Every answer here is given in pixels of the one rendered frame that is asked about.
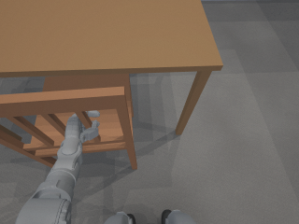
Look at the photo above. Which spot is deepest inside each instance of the robot left upper arm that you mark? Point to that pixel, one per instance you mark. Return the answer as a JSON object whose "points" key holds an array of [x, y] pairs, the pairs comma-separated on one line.
{"points": [[46, 211]]}

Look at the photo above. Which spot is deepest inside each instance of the table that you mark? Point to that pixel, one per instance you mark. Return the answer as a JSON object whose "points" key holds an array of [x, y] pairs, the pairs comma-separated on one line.
{"points": [[51, 38]]}

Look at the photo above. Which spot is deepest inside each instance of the chair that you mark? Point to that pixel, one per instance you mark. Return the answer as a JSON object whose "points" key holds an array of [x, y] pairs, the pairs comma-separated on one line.
{"points": [[62, 97]]}

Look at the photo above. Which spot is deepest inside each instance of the robot left hand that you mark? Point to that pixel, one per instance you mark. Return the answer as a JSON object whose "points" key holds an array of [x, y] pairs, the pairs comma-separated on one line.
{"points": [[74, 127]]}

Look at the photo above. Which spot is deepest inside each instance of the robot left thigh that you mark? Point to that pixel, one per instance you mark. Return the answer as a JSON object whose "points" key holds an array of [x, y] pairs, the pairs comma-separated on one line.
{"points": [[119, 219]]}

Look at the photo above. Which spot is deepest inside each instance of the left robot forearm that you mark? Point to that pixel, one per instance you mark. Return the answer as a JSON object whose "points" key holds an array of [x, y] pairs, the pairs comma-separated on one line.
{"points": [[63, 175]]}

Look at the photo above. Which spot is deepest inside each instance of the right robot foot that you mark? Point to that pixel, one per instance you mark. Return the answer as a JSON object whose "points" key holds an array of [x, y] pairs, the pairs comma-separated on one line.
{"points": [[165, 215]]}

